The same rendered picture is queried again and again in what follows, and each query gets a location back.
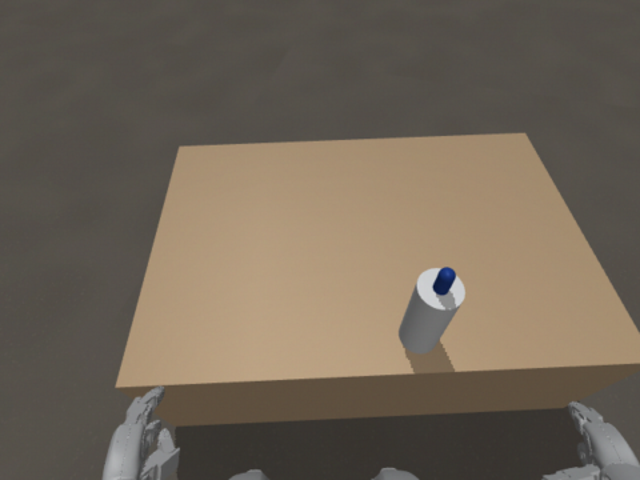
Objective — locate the right robot arm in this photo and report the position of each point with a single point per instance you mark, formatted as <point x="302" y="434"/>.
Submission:
<point x="620" y="471"/>

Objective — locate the left robot hand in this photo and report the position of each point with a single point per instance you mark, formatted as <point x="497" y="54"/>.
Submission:
<point x="131" y="441"/>

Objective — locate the right robot hand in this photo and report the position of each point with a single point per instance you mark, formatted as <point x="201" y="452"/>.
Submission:
<point x="603" y="445"/>

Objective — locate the bottle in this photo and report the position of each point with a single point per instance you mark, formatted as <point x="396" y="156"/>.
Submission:
<point x="436" y="298"/>

